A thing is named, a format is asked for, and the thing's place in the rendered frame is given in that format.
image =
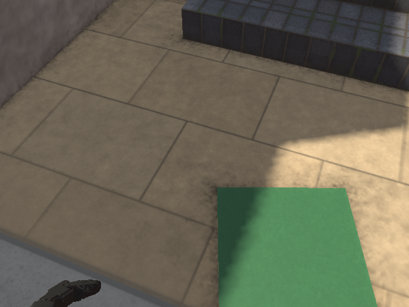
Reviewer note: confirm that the left robot hand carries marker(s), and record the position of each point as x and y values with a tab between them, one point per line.
65	293

